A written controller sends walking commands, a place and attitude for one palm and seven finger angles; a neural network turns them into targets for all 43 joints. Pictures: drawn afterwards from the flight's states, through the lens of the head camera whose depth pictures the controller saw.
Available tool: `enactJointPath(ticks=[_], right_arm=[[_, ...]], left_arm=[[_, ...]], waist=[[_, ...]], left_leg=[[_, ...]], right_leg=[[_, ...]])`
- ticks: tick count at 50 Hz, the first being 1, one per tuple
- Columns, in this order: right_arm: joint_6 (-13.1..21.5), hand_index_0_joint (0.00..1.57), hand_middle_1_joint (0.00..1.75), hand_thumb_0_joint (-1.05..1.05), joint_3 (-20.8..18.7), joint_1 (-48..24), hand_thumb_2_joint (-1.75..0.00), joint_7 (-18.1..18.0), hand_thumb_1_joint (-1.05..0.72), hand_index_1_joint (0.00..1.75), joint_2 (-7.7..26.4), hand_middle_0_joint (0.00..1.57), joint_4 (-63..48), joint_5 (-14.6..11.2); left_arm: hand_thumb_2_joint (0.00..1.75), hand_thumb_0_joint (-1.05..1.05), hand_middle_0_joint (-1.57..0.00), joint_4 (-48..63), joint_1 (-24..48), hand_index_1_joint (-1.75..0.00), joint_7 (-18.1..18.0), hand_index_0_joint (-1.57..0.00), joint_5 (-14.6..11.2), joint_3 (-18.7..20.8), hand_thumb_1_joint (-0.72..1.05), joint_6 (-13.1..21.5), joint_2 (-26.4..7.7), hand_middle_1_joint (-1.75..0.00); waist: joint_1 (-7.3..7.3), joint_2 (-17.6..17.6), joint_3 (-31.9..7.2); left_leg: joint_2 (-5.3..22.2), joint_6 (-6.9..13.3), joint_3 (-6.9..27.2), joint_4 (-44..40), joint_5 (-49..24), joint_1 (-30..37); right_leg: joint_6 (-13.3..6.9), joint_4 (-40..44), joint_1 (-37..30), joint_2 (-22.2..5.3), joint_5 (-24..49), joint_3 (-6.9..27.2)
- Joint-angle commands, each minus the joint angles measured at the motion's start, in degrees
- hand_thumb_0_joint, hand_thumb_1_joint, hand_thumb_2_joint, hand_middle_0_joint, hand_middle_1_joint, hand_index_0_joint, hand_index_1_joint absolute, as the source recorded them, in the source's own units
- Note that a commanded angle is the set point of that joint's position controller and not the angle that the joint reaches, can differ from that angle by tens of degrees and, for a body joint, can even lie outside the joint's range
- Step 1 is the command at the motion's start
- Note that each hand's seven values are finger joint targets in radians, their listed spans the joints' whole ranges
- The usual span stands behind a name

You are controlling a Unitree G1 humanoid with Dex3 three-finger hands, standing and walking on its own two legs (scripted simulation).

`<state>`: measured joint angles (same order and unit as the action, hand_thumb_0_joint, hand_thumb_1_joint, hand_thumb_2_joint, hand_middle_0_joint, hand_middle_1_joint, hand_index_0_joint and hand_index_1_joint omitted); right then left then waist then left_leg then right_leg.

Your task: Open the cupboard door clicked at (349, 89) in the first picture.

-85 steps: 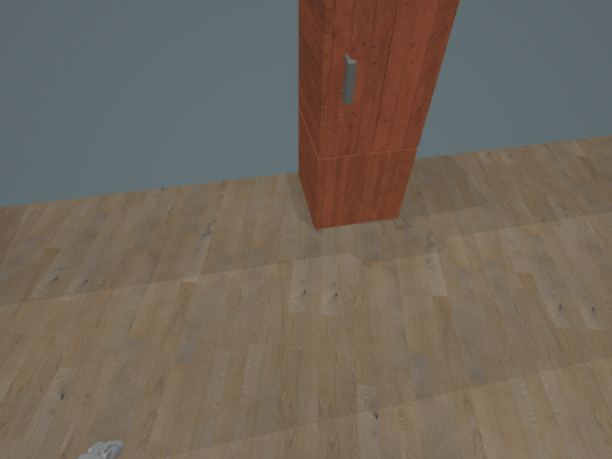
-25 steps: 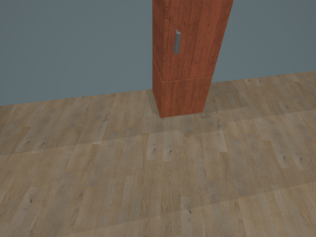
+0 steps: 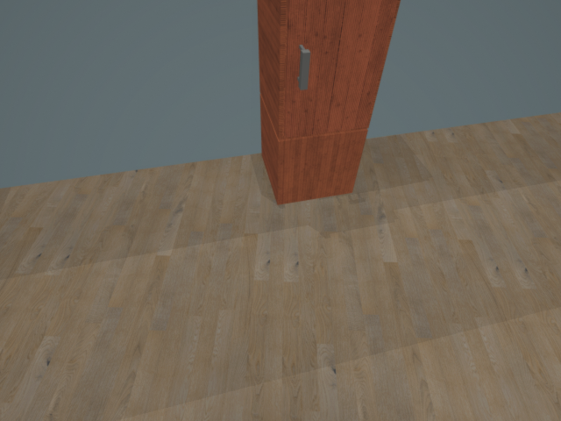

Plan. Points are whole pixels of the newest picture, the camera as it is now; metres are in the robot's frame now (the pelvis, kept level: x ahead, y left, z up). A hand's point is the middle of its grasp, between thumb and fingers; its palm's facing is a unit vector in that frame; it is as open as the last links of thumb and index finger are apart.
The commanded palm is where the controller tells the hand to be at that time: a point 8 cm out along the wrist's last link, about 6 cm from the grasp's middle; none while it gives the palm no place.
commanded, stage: walk to a spot facing it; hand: left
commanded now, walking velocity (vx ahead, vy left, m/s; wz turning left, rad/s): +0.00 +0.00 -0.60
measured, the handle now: (302, 67) +1.17 +0.01 -0.05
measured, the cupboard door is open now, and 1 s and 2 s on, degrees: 0 0 0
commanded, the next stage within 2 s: none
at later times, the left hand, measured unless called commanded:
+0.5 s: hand out of the picture +0.04 +0.15 -0.16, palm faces -0.19 -0.95 -0.23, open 7.4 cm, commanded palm none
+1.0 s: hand (193, 369) +0.23 +0.18 -0.17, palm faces -0.46 -0.87 -0.18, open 7.4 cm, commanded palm none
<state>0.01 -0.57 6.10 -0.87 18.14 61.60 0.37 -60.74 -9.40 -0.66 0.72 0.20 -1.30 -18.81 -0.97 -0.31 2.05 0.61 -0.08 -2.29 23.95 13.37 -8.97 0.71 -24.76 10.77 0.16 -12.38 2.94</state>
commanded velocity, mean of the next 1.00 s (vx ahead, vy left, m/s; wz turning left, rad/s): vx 0.19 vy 0.00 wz -0.60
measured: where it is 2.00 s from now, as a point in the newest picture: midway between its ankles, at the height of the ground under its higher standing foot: (361, 389)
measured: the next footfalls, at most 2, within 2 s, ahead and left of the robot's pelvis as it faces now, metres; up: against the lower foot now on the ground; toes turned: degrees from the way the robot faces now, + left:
left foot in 0.76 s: +0.09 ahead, +0.10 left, +0.00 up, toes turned -23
right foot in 1.34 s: +0.21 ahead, -0.23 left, +0.00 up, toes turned -53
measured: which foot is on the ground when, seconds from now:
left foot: down 0.00-0.24, up 0.26-0.74, down 0.76-1.00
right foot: down 0.00-0.76, up 0.78-1.00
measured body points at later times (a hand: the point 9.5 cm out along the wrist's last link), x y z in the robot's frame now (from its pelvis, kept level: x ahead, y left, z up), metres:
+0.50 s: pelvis -0.02 -0.03 +0.00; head +0.00 -0.06 +0.45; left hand +0.05 +0.20 -0.14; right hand +0.00 -0.31 -0.15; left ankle -0.01 +0.12 -0.66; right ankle -0.01 -0.12 -0.74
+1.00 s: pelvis +0.07 +0.02 +0.00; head +0.09 +0.06 +0.45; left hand +0.26 +0.22 -0.16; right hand -0.06 -0.19 -0.12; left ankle +0.05 +0.11 -0.74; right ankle +0.02 -0.16 -0.63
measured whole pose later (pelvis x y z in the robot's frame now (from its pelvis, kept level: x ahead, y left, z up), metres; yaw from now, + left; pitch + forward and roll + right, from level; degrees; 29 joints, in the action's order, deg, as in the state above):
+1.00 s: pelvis +0.07 +0.02 +0.00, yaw -33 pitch -1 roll -3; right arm 3.4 -1.1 22.1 -1.7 9.0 56.4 0.5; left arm -54.0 -15.6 2.4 2.3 6.6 -2.5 -16.4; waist -0.9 -3.1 -1.0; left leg 2.7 2.1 -10.1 20.1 17.6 -1.7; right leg 2.4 -69.7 37.7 -1.6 -8.3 2.0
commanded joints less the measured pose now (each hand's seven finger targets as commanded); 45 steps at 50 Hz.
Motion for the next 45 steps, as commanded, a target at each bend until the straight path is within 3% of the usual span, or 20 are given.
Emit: enactJointPath(ticks=[1, 3, 5, 7, 10, 11, 12, 13, 14, 17, 20, 30, 33, 36, 37, 38, 39, 40, 41, 45], right_arm=[[-0.2, 0.20, 0.30, 0.00, -2.4, 2.9, -0.90, -0.9, -0.90, 0.30, 7.7, 0.20, -4.6, 0.4], [-0.4, 0.20, 0.30, 0.00, -3.2, 2.7, -0.90, -1.1, -0.90, 0.30, 8.5, 0.20, -6.1, 0.5], [-0.1, 0.20, 0.30, 0.00, -3.8, 2.5, -0.90, -1.0, -0.90, 0.30, 9.0, 0.20, -7.2, 0.4], [0.1, 0.20, 0.30, 0.00, -4.1, 1.3, -0.90, -1.1, -0.90, 0.30, 8.2, 0.20, -8.6, 0.6], [-0.3, 0.20, 0.30, 0.00, -4.7, -2.9, -0.90, -0.9, -0.90, 0.30, 7.9, 0.20, -10.4, 0.9], [-0.9, 0.20, 0.30, 0.00, -4.6, -2.1, -0.90, -0.7, -0.90, 0.30, 6.0, 0.20, -10.6, 0.5], [-1.2, 0.20, 0.30, 0.00, -3.7, 0.2, -0.90, -0.5, -0.90, 0.30, 0.8, 0.20, -12.2, 0.3], [-1.5, 0.20, 0.30, 0.00, -3.6, -1.0, -0.90, -0.6, -0.90, 0.30, 1.8, 0.20, -13.2, 0.2], [-1.6, 0.20, 0.30, 0.00, -4.0, 0.7, -0.90, -0.5, -0.90, 0.30, 1.9, 0.20, -12.6, 0.0], [-1.5, 0.20, 0.30, 0.00, -4.3, -0.2, -0.90, -0.3, -0.90, 0.30, 2.3, 0.20, -11.1, 0.5], [-1.4, 0.20, 0.30, 0.00, -4.1, 2.3, -0.90, -0.1, -0.90, 0.30, 1.1, 0.20, -10.0, 0.8], [0.6, 0.20, 0.30, 0.00, -4.0, -1.7, -0.90, 0.8, -0.90, 0.30, 0.2, 0.20, -13.6, 0.9], [1.3, 0.20, 0.30, 0.00, -3.8, 0.4, -0.90, 0.6, -0.90, 0.30, -0.4, 0.20, -13.9, 0.5], [2.5, 0.20, 0.30, 0.00, -3.8, 9.8, -0.90, -0.1, -0.90, 0.30, 0.0, 0.20, -11.4, 0.0], [3.0, 0.20, 0.30, 0.00, -4.5, 14.8, -0.90, -1.0, -0.90, 0.30, 3.4, 0.20, -9.9, 0.0], [2.9, 0.20, 0.30, 0.00, -5.9, 17.9, -0.90, -1.1, -0.90, 0.30, 9.4, 0.20, -9.6, 0.7], [2.7, 0.20, 0.30, 0.00, -5.7, 16.4, -0.90, -1.1, -0.90, 0.30, 10.4, 0.20, -10.8, 0.5], [2.7, 0.20, 0.30, 0.00, -4.8, 12.7, -0.90, -0.8, -0.90, 0.30, 7.8, 0.20, -12.3, 0.6], [3.2, 0.20, 0.30, 0.00, -4.2, 10.8, -0.90, -0.7, -0.90, 0.30, 4.8, 0.20, -11.8, 0.9], [4.6, 0.20, 0.30, 0.00, -2.5, 12.0, -0.90, -1.2, -0.90, 0.30, 0.3, 0.20, -10.3, 0.4]], left_arm=[[0.90, 0.00, -0.20, 5.5, -1.0, -0.30, 0.2, -0.20, 0.3, 2.2, 0.90, -0.6, -6.3, -0.30], [0.90, 0.00, -0.20, 7.0, -1.3, -0.30, 0.5, -0.20, 0.3, 2.5, 0.90, -1.0, -5.5, -0.30], [0.90, 0.00, -0.20, 8.2, -2.0, -0.30, 0.7, -0.20, 0.4, 2.8, 0.90, -1.5, -3.9, -0.30], [0.90, 0.00, -0.20, 9.3, -2.7, -0.30, 0.9, -0.20, 0.3, 3.5, 0.90, -1.8, -3.1, -0.30], [0.90, 0.00, -0.20, 8.4, -10.4, -0.30, 1.4, -0.20, 0.5, 4.2, 0.90, -1.3, -2.1, -0.30], [0.90, 0.00, -0.20, 7.8, -13.1, -0.30, 1.3, -0.20, 0.9, 4.9, 0.90, -0.6, -3.9, -0.30], [0.90, 0.00, -0.20, 8.3, -13.5, -0.30, 0.3, -0.20, 1.6, 5.8, 0.90, 0.5, -10.0, -0.30], [0.90, 0.00, -0.20, 9.0, -13.9, -0.30, -0.3, -0.20, 0.6, 5.7, 0.90, 0.2, -10.4, -0.30], [0.90, 0.00, -0.20, 10.0, -11.2, -0.30, -0.4, -0.20, 0.6, 5.7, 0.90, 0.0, -9.4, -0.30], [0.90, 0.00, -0.20, 11.7, -5.8, -0.30, -0.3, -0.20, 0.1, 5.1, 0.90, 0.5, -5.0, -0.30], [0.90, 0.00, -0.20, 11.1, -8.1, -0.30, -0.3, -0.20, 0.1, 5.3, 0.90, 1.2, -4.3, -0.30], [0.90, 0.00, -0.20, 9.4, -12.2, -0.30, 0.7, -0.20, 0.9, 5.9, 0.90, 2.3, -4.5, -0.30], [0.90, 0.00, -0.20, 10.4, -10.4, -0.30, 0.8, -0.20, 0.9, 6.2, 0.90, 2.0, -5.1, -0.30], [0.90, 0.00, -0.20, 11.9, -5.3, -0.30, 0.9, -0.20, 0.6, 6.3, 0.90, 1.5, -4.3, -0.30], [0.90, 0.00, -0.20, 12.8, -4.6, -0.30, 1.3, -0.20, 0.3, 5.6, 0.90, 1.5, -1.6, -0.30], [0.90, 0.00, -0.20, 14.0, -4.1, -0.30, 2.0, -0.20, -0.2, 5.1, 0.90, 1.6, 2.0, -0.30], [0.90, 0.00, -0.20, 15.4, -0.6, -0.30, 2.1, -0.20, 0.5, 5.8, 0.90, 2.0, -0.2, -0.30], [0.90, 0.00, -0.20, 15.6, -0.6, -0.30, 2.7, -0.20, 0.8, 6.3, 0.90, 1.9, -1.5, -0.30], [0.90, 0.00, -0.20, 13.6, -1.3, -0.30, 3.1, -0.20, 1.5, 6.9, 0.90, 1.5, -1.5, -0.30], [0.90, 0.00, -0.20, 10.1, -6.3, -0.30, 3.9, -0.20, 1.6, 6.2, 0.90, 0.2, 2.5, -0.30]], waist=[[1.30, 1.4, -3.0], [1.30, 4.5, -2.3], [1.12, 10.3, -2.1], [0.51, 11.1, -1.7], [-3.79, 6.3, -3.1], [-4.84, -2.1, -3.4], [-3.91, -22.6, -2.1], [-4.00, -18.8, -2.4], [-2.05, -13.3, -2.8], [-0.66, -7.7, 0.0], [-0.29, -3.6, -5.0], [-2.95, -7.7, -2.1], [-2.24, -9.3, -2.6], [2.35, -7.7, -4.7], [4.90, 1.3, -6.3], [6.63, 19.3, -4.9], [6.10, 15.1, 0.5], [3.84, 8.7, 3.4], [2.13, 6.2, 5.3], [-0.66, 7.7, 5.8]], left_leg=[[9.3, 1.5, 4.0, -0.4, -9.4, 2.7], [12.5, 3.4, 6.0, -1.8, -9.2, 2.2], [18.7, 8.1, 8.9, -4.7, -15.0, 1.6], [21.8, 10.7, 7.8, -4.0, -20.4, -0.8], [17.5, 5.1, -0.2, 7.3, -14.1, -6.0], [12.3, 1.0, -4.3, 18.5, -4.5, -10.6], [2.4, -3.1, -6.3, 34.0, 19.1, -23.7], [1.4, -2.5, 1.6, 40.0, 21.2, -23.1], [3.1, -2.0, 3.5, 42.3, 17.2, -22.6], [4.3, -2.8, 4.4, 43.9, 7.6, -23.0], [4.0, -3.7, 3.7, 40.8, 5.2, -22.6], [2.4, -3.5, 2.2, 24.6, 9.7, -21.7], [0.4, -2.5, 1.7, 16.3, 10.6, -14.2], [-0.7, -1.3, 1.1, -0.3, 4.6, 6.5], [6.1, -0.3, 6.6, -5.6, 9.1, 18.7], [21.8, 3.2, 26.4, -14.2, 25.9, 21.3], [29.3, 7.2, 32.0, -18.0, 30.5, 11.5], [28.3, 8.7, 30.1, -18.8, 29.6, 5.3], [23.6, 6.2, 24.1, -18.7, 25.9, 1.7], [14.5, -0.3, 4.8, -15.7, 4.4, 0.5]], right_leg=[[-1.6, -4.0, 6.4, -4.1, 14.0, 4.7], [-0.9, -10.1, 9.6, -1.6, 9.3, 2.8], [0.2, -22.8, 13.0, 0.2, -10.7, -1.1], [0.3, -28.6, 12.6, -2.1, -17.5, -0.5], [0.1, -14.4, 2.5, -2.7, -6.4, -3.4], [-0.2, -3.4, -2.1, -4.7, 4.0, 0.0], [-3.8, 6.5, -4.2, -17.9, 17.7, 23.9], [-8.2, 9.1, -0.5, -21.0, 22.3, 28.8], [-11.2, 8.4, 0.0, -19.7, 12.6, 23.1], [-7.8, 8.4, 3.7, -13.3, 8.0, 20.1], [-8.3, 8.0, -2.2, -11.3, 5.6, 18.2], [-12.0, 13.6, -1.1, -10.1, -17.1, 26.0], [-11.9, 12.4, 2.8, -8.6, -14.2, 26.0], [-8.1, 5.2, 15.0, -3.6, -14.2, 21.8], [-5.4, -3.2, 25.1, 0.8, -16.9, 16.7], [-2.1, -20.1, 36.2, 7.3, -21.1, 6.1], [-0.6, -28.8, 37.2, 1.4, -17.6, 2.6], [-0.1, -32.7, 35.3, -0.9, -13.4, 2.8], [0.5, -37.0, 33.4, -0.9, -9.1, 1.9], [1.3, -45.7, 31.8, -1.7, 3.4, -0.6]])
